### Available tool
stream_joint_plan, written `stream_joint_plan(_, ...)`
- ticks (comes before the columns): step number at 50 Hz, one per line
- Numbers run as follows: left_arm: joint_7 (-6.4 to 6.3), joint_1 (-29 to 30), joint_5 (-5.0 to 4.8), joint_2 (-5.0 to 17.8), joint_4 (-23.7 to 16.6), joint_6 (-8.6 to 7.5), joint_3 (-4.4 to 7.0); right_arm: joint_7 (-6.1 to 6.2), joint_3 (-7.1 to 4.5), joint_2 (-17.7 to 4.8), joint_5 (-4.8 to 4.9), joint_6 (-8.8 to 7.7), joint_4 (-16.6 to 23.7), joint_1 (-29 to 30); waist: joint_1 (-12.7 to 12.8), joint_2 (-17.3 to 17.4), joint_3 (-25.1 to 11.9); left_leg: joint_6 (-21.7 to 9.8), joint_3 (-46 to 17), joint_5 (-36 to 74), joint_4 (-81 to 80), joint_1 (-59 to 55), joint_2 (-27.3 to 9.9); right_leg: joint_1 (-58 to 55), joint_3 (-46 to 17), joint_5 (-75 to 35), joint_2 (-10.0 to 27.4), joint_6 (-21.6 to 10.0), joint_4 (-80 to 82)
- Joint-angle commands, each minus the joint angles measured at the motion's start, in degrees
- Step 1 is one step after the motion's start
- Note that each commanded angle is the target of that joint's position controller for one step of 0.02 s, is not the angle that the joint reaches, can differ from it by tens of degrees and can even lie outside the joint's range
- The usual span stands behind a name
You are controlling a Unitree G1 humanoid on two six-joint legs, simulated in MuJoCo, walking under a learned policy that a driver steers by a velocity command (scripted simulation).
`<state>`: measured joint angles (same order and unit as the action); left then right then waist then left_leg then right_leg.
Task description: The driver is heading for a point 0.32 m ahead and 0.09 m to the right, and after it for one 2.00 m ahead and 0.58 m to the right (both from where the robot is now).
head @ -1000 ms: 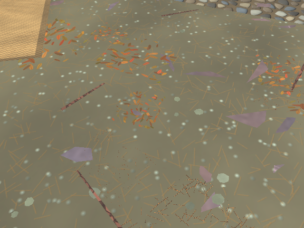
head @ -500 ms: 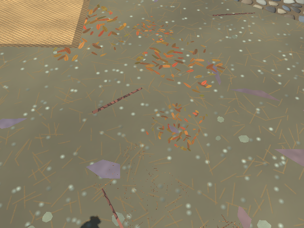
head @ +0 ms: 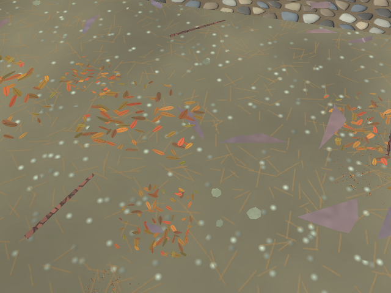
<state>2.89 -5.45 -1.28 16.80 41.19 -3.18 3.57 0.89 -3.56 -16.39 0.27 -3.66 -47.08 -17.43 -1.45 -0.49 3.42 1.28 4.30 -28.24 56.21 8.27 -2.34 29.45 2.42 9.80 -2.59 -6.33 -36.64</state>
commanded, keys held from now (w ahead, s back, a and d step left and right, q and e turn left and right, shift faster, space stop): w+e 0.80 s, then w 0.20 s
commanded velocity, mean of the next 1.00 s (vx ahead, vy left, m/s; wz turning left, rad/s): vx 0.50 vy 0.00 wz -0.54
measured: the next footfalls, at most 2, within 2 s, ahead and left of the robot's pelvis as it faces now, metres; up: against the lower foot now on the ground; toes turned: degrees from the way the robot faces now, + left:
left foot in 0.42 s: +0.44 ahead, +0.11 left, +0.00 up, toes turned -18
right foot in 0.92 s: +0.59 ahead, -0.25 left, +0.00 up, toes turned -34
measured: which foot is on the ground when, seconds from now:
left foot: up 0.00-0.40, down 0.42-0.92, up 0.94-1.00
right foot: down 0.00-0.42, up 0.44-0.90, down 0.92-1.00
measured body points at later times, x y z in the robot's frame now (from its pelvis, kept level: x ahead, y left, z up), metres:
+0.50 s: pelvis +0.30 +0.03 +0.01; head +0.33 +0.03 +0.46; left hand +0.44 +0.29 -0.10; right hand +0.41 -0.27 -0.06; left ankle +0.40 +0.12 -0.72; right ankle +0.13 -0.06 -0.64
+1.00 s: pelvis +0.53 -0.11 +0.00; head +0.56 -0.14 +0.45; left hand +0.84 -0.02 -0.07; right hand +0.40 -0.37 -0.12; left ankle +0.45 +0.10 -0.64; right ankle +0.56 -0.23 -0.72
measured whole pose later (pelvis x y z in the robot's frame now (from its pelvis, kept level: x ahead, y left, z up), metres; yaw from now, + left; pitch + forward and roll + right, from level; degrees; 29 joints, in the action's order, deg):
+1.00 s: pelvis +0.53 -0.11 +0.00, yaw -33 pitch +1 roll +1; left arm 2.1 -5.6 -0.8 16.2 34.2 -1.9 3.4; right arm -0.4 -3.2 -17.8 1.5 -4.1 -49.3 -18.1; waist -2.8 -0.2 3.9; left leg 0.5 3.3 -29.5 59.3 10.3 -4.0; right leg 26.9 2.1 10.2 -1.9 -4.8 -35.9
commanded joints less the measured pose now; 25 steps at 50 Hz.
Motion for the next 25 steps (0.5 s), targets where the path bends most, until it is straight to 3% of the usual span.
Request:
stream_joint_plan(1, -0.97, -15.64, 0.14, 10.47, -0.55, -0.61, 3.30, -1.24, -0.57, -7.57, 2.16, -4.96, 9.02, 5.86, 7.97, -2.97, -15.10, -2.08, -10.11, 2.39, 21.46, 39.23, -0.02, -44.82, -36.94, 4.82, 18.59, -13.80, 19.21)
stream_joint_plan(2, -1.08, -11.57, 0.07, 8.73, -1.38, -0.66, 2.72, -0.81, -0.62, -7.25, 0.89, -5.12, 8.74, 6.47, 5.08, 1.01, -9.95, -1.99, -9.55, 5.88, 15.66, 36.37, -2.38, -35.20, -30.76, -0.44, 16.16, -11.93, 19.74)
stream_joint_plan(3, -1.32, -8.57, 0.52, 6.85, -2.41, -0.67, 2.10, -0.46, -1.19, -7.99, -0.31, -4.65, 8.47, 6.14, 2.93, 0.44, -7.42, -1.48, -9.47, 8.12, 11.42, 31.92, -3.91, -27.97, -26.52, -5.85, 14.22, -11.09, 21.04)
stream_joint_plan(4, -1.55, -7.06, 1.06, 6.43, -3.40, -0.59, 1.87, -0.51, -1.38, -7.84, -0.67, -3.89, 8.45, 5.15, 1.36, -0.90, -6.46, -0.88, -9.47, 9.37, 9.77, 28.61, -4.36, -23.35, -24.90, -8.62, 12.94, -11.09, 22.44)
stream_joint_plan(6, -2.06, -6.84, 0.89, 7.35, -3.77, -0.75, 2.23, -0.45, -1.13, -6.30, -1.12, -2.69, 8.56, 3.90, 0.21, -1.53, -5.80, 0.93, -8.22, 11.07, 5.33, 26.47, -4.30, -18.26, -21.65, -14.07, 11.78, -11.60, 23.83)
stream_joint_plan(8, -2.79, -8.04, 0.67, 8.90, -3.48, -0.80, 2.70, -0.25, -0.63, -5.05, -1.31, -2.13, 9.74, 6.97, 0.76, -1.54, -4.33, 2.57, -7.19, 16.59, -1.77, 26.55, -3.52, -15.00, -18.31, -16.05, 10.15, -10.83, 24.42)
stream_joint_plan(11, -3.50, -10.29, 0.06, 9.41, -2.86, -0.27, 2.96, -0.60, 0.24, -3.22, -1.12, -2.44, 11.29, 13.83, 3.63, -3.15, -3.43, 3.19, -6.57, 29.25, -16.53, 22.67, -0.73, -12.71, -15.07, -10.94, 6.63, -7.45, 23.18)
stream_joint_plan(15, -3.82, -14.35, -0.40, 9.34, -1.69, 0.55, 3.06, -1.66, -0.13, -4.81, 0.20, -3.26, 12.81, 19.04, 5.77, -4.57, -3.48, 2.61, -7.93, 32.75, -25.68, 19.51, 1.73, -16.31, -20.09, -4.31, 8.46, -5.95, 19.74)
stream_joint_plan(18, -4.05, -14.17, -0.14, 9.00, -1.88, 0.99, 3.15, -2.16, -1.21, -7.13, 0.40, -3.98, 12.58, 16.86, 3.73, -6.42, -3.90, 0.20, -9.13, 26.22, -28.22, 16.73, 1.78, -20.91, -25.52, -3.64, 10.64, -4.41, 14.29)
stream_joint_plan(19, -4.01, -13.29, -0.06, 8.41, -2.23, 1.15, 3.02, -2.06, -1.69, -7.62, 0.38, -4.25, 11.69, 13.44, 1.63, -6.92, -4.71, -1.07, -8.24, 25.37, -30.00, 12.25, 1.98, -20.67, -25.88, -4.69, 9.89, -3.47, 11.62)
stream_joint_plan(20, -3.85, -13.15, 0.21, 6.41, -2.68, 1.08, 2.33, -1.71, -2.55, -9.14, -0.19, -4.55, 10.59, 8.05, -1.11, -6.15, -8.20, -3.02, -8.67, 24.96, -30.88, 3.22, 0.47, -18.89, -24.08, -6.60, 7.05, -1.69, 5.01)
stream_joint_plan(21, -3.61, -13.82, 1.13, 2.83, -3.76, 0.89, 0.97, -1.18, -3.34, -12.21, -1.15, -4.62, 10.06, -0.11, -4.25, 0.31, -16.25, -6.52, -17.90, 20.86, -30.04, -11.04, -9.16, -12.49, -19.20, 1.04, 3.26, 0.50, -10.80)
stream_joint_plan(22, -3.56, -22.07, -0.69, -0.26, -5.70, 0.27, -0.04, -1.48, -4.45, -16.80, -1.78, -3.81, 7.90, -4.42, -0.35, 20.43, -22.32, -16.17, -45.72, 7.64, -36.07, -27.83, -21.60, 8.08, -11.96, 24.57, -4.20, 4.14, -29.61)
stream_joint_plan(23, -3.78, -21.43, -1.41, 6.19, -4.07, 0.27, 0.95, -1.77, -3.37, -11.24, -0.39, -3.52, 8.64, -3.31, -1.81, 14.82, -18.85, -15.58, -50.35, -5.35, -38.90, -26.15, -22.17, 15.36, -13.36, 22.86, 0.73, 4.99, -37.26)
stream_joint_plan(24, -3.77, -14.90, -0.98, 9.41, -4.71, 0.60, 1.91, -1.46, -2.40, -7.72, -0.22, -3.13, 9.20, -0.98, -3.60, 9.08, -11.77, -12.90, -40.38, -3.55, -39.42, -19.77, -19.46, 16.93, -12.24, 17.30, 2.67, 5.37, -38.98)
stream_joint_plan(25, -3.88, -11.61, -0.26, 8.98, -5.44, 0.89, 1.99, -1.37, -1.88, -6.78, -0.79, -2.75, 9.34, 1.68, -2.87, 5.25, -7.97, -11.41, -32.55, 4.73, -39.87, -13.18, -16.91, 15.17, -10.55, 13.24, 4.55, 5.72, -38.00)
